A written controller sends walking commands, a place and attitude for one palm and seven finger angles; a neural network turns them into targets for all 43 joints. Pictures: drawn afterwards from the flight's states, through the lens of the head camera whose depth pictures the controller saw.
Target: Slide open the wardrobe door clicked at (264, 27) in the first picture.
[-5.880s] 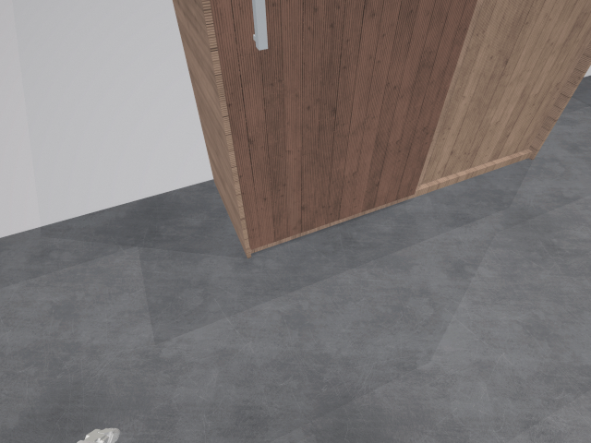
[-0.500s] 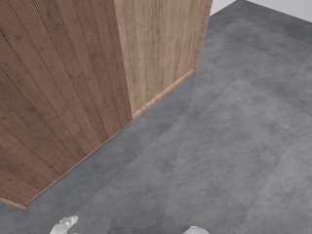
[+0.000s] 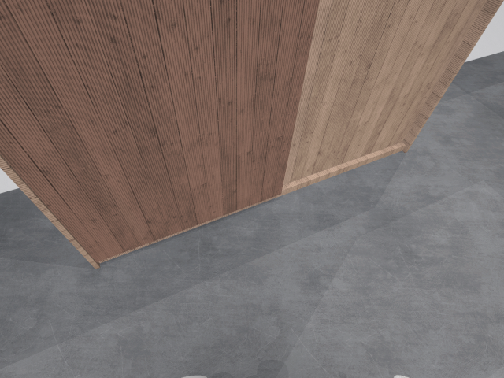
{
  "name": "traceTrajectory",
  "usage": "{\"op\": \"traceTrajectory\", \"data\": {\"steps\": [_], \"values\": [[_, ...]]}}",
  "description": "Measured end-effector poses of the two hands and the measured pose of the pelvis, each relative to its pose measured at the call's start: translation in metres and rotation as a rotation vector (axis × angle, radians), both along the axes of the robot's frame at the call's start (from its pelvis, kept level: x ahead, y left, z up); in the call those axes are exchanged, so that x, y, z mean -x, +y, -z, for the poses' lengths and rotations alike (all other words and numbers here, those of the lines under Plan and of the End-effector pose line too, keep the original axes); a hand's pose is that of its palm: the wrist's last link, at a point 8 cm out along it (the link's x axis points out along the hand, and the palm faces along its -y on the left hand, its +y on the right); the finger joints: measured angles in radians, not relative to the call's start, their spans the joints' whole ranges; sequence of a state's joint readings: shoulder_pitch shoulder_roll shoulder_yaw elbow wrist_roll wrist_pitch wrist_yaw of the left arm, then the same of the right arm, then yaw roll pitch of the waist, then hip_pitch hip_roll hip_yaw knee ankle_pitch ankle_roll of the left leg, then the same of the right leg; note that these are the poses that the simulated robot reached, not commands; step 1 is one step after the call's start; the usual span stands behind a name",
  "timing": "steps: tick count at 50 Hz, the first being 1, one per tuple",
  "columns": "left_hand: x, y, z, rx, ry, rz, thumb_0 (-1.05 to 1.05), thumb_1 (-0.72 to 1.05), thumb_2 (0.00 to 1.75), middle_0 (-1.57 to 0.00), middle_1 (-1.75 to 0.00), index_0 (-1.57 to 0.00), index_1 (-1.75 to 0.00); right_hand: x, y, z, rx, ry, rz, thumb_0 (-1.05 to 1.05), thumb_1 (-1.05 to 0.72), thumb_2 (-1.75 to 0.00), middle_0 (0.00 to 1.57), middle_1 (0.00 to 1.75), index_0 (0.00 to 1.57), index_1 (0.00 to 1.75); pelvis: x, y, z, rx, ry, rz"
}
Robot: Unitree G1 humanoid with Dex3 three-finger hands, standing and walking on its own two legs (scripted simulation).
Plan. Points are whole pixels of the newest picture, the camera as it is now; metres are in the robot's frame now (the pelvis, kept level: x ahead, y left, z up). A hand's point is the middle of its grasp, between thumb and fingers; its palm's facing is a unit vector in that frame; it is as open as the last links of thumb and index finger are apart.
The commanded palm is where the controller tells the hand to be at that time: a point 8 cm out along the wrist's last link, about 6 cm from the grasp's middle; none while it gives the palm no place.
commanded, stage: turn to face it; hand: left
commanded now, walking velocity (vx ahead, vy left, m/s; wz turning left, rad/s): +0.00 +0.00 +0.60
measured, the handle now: out of the picture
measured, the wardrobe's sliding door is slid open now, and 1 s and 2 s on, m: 0.00 0.00 0.00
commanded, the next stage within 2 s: take the last steps up to it in 0.72 s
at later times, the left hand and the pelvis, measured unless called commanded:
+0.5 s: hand out of the picture +0.06 +0.19 -0.12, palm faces +0.27 -0.91 -0.30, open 7.3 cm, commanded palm none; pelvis -0.01 -0.04 +0.01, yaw +17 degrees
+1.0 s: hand out of the picture -0.13 +0.18 -0.16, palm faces +0.49 -0.84 -0.23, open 7.4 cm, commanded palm none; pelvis -0.03 -0.01 +0.02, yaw +27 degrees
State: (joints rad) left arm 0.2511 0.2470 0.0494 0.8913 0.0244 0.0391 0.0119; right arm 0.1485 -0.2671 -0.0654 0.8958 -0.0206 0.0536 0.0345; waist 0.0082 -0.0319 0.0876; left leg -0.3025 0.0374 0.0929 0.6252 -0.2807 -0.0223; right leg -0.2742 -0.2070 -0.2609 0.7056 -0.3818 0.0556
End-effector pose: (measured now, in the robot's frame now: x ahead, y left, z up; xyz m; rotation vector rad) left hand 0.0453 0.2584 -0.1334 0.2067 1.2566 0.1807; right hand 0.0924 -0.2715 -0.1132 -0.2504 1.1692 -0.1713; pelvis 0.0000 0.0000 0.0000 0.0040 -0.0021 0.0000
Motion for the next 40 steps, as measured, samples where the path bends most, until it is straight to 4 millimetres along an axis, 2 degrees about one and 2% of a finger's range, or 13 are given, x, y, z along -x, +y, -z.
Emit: {"op": "traceTrajectory", "data": {"steps": [2, 4, 10, 16, 19, 22, 27, 32, 36, 40], "values": [[0.013, 0.015, 0.005, -0.010, 0.040, -0.036, 0.00, 0.91, 0.90, -0.20, -0.30, -0.20, -0.30, -0.012, 0.011, -0.004, 0.009, -0.027, -0.033, 0.01, -0.91, -0.90, 0.20, 0.30, 0.19, 0.30, 0.001, 0.005, 0.001, -0.002, -0.003, -0.011], [0.020, 0.024, 0.003, -0.018, 0.060, -0.068, 0.01, 0.91, 0.90, -0.20, -0.29, -0.20, -0.30, -0.017, 0.019, -0.010, 0.015, -0.039, -0.055, 0.01, -0.91, -0.90, 0.20, 0.30, 0.20, 0.30, 0.001, 0.008, -0.003, 0.011, -0.003, -0.031], [0.014, 0.031, -0.017, -0.020, -0.013, -0.121, 0.01, 0.91, 0.90, -0.20, -0.29, -0.20, -0.30, -0.021, 0.037, -0.016, -0.002, -0.005, -0.116, 0.00, -0.91, -0.90, 0.20, 0.30, 0.20, 0.30, 0.002, 0.010, -0.017, 0.027, 0.003, -0.103], [-0.003, 0.017, -0.031, -0.035, -0.106, -0.152, 0.01, 0.91, 0.90, -0.20, -0.29, -0.20, -0.30, -0.020, 0.035, -0.006, -0.042, 0.027, -0.154, 0.00, -0.91, -0.90, 0.20, 0.30, 0.20, 0.30, 0.004, -0.003, -0.019, 0.019, 0.005, -0.180], [-0.011, 0.003, -0.038, -0.049, -0.157, -0.164, 0.00, 0.91, 0.90, -0.20, -0.29, -0.20, -0.30, -0.020, 0.025, 0.004, -0.061, 0.045, -0.169, 0.01, -0.91, -0.90, 0.20, 0.30, 0.20, 0.30, 0.005, -0.015, -0.016, 0.010, 0.004, -0.220], [-0.009, -0.012, -0.041, -0.078, -0.205, -0.177, 0.00, 0.91, 0.90, -0.20, -0.29, -0.20, -0.30, -0.024, 0.012, 0.019, -0.081, 0.052, -0.182, 0.01, -0.91, -0.90, 0.20, 0.30, 0.20, 0.30, 0.005, -0.030, -0.008, -0.006, 0.003, -0.253], [0.023, -0.035, -0.048, -0.080, -0.180, -0.235, 0.00, 0.91, 0.90, -0.20, -0.30, -0.20, -0.30, -0.034, 0.000, 0.019, -0.083, 0.073, -0.228, 0.01, -0.91, -0.90, 0.20, 0.30, 0.20, 0.30, 0.007, -0.040, -0.014, -0.023, -0.018, -0.318], [0.063, -0.048, -0.043, -0.057, -0.112, -0.312, 0.00, 0.91, 0.90, -0.20, -0.30, -0.20, -0.30, -0.042, -0.001, 0.012, -0.067, 0.094, -0.285, 0.01, -0.91, -0.90, 0.20, 0.30, 0.20, 0.30, 0.008, -0.043, -0.019, -0.036, -0.018, -0.371], [0.101, -0.053, -0.032, -0.027, -0.050, -0.378, 0.00, 0.91, 0.90, -0.20, -0.30, -0.20, -0.30, -0.051, 0.011, 0.007, -0.041, 0.111, -0.343, 0.01, -0.91, -0.90, 0.20, 0.30, 0.19, 0.30, 0.013, -0.039, -0.019, -0.034, -0.010, -0.405], [0.146, -0.051, -0.016, 0.007, 0.024, -0.453, 0.00, 0.91, 0.90, -0.20, -0.30, -0.20, -0.30, -0.065, 0.038, 0.003, -0.017, 0.079, -0.413, 0.01, -0.91, -0.90, 0.20, 0.30, 0.19, 0.30, 0.022, -0.028, -0.014, -0.020, -0.006, -0.437]]}}
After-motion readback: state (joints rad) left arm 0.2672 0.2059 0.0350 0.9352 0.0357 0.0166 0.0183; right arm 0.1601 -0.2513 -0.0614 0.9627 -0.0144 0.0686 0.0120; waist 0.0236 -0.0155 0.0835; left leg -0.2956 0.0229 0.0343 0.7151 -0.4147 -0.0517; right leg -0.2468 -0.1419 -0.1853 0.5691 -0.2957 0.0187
